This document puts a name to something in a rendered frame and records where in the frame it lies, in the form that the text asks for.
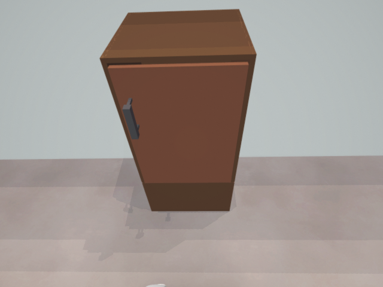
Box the cupboard door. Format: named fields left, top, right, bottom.
left=108, top=62, right=249, bottom=183

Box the handle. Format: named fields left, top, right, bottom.
left=122, top=98, right=139, bottom=139

